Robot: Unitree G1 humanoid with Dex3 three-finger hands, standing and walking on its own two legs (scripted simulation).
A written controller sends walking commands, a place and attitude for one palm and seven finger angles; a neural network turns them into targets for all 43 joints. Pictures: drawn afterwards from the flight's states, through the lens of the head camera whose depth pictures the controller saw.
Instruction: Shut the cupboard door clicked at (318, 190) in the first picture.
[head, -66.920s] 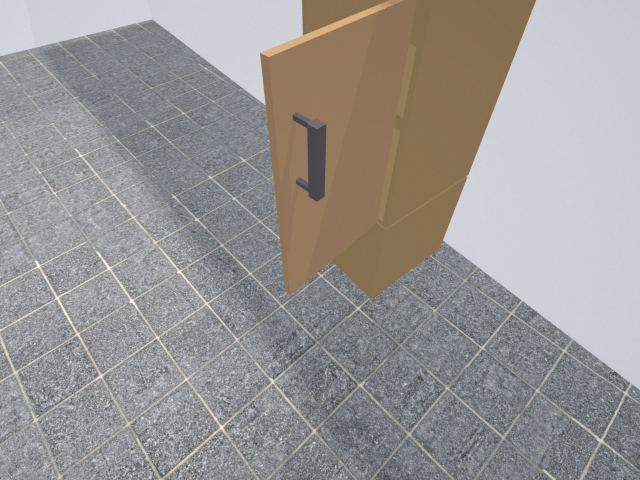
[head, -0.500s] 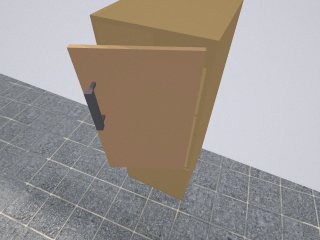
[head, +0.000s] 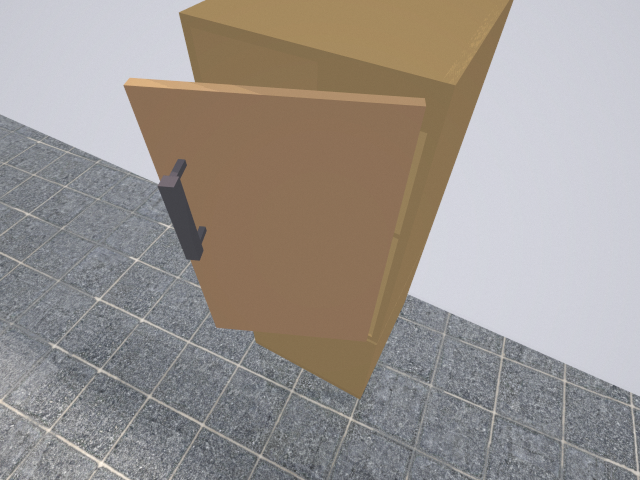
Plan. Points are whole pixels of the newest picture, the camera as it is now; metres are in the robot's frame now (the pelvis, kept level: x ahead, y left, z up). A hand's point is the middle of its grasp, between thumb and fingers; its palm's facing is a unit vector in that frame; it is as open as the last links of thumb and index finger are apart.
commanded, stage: come to a stop and stand still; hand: left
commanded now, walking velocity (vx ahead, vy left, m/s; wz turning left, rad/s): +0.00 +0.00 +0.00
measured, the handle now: (187, 212) +0.44 +0.23 +0.07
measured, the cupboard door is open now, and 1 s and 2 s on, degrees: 23 23 23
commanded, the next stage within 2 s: look again from close up in 0.60 s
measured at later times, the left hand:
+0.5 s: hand out of the picture +0.00 +0.17 -0.18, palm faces +0.05 -0.98 -0.17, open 7.4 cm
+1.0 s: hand out of the picture +0.01 +0.23 -0.18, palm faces -0.01 -0.98 -0.21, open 7.4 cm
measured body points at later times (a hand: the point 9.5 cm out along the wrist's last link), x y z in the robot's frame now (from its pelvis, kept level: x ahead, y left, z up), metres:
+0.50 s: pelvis +0.02 +0.01 +0.00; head +0.03 +0.01 +0.45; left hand +0.00 +0.22 -0.16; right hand +0.01 -0.20 -0.16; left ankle +0.02 +0.16 -0.74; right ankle -0.07 -0.07 -0.74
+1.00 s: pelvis -0.01 +0.05 -0.01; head +0.00 +0.05 +0.44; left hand +0.01 +0.28 -0.17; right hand +0.02 -0.18 -0.17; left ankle +0.02 +0.15 -0.74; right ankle -0.07 -0.07 -0.74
